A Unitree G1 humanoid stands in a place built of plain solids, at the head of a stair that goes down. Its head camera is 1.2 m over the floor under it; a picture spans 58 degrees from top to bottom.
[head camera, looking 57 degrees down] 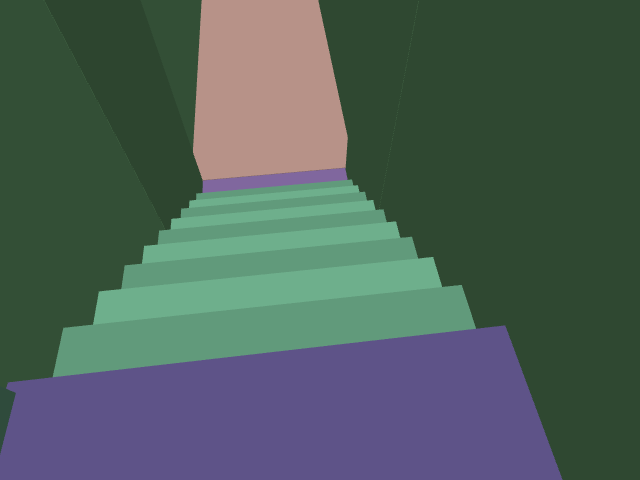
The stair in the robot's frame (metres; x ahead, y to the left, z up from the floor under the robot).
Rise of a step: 0.20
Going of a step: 0.24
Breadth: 1.40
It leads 7 degrees to the left of straight ahead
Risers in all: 10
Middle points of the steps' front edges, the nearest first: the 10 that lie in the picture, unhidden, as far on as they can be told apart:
0.40 0.15 0.00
0.64 0.18 -0.20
0.87 0.21 -0.40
1.11 0.24 -0.60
1.34 0.26 -0.80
1.58 0.29 -1.00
1.82 0.32 -1.20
2.05 0.35 -1.40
2.29 0.38 -1.60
2.53 0.40 -1.80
